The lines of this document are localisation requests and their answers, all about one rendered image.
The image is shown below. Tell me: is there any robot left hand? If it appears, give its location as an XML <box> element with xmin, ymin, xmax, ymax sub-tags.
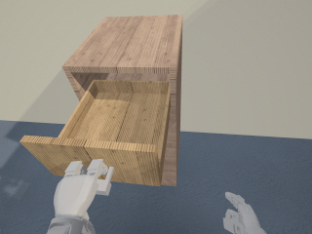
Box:
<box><xmin>54</xmin><ymin>159</ymin><xmax>109</xmax><ymax>234</ymax></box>

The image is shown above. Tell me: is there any drawer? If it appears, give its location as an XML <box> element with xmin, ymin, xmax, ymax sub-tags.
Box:
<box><xmin>19</xmin><ymin>79</ymin><xmax>171</xmax><ymax>187</ymax></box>

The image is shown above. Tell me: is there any robot right hand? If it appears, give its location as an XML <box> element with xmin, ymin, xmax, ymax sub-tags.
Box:
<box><xmin>223</xmin><ymin>192</ymin><xmax>261</xmax><ymax>234</ymax></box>

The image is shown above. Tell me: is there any cabinet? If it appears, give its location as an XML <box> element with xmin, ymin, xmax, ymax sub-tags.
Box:
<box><xmin>62</xmin><ymin>15</ymin><xmax>183</xmax><ymax>187</ymax></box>

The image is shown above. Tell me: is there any handle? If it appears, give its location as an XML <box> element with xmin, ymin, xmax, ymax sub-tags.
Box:
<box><xmin>96</xmin><ymin>167</ymin><xmax>114</xmax><ymax>196</ymax></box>

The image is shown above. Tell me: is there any left robot forearm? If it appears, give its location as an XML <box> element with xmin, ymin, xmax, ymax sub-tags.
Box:
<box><xmin>47</xmin><ymin>215</ymin><xmax>84</xmax><ymax>234</ymax></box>

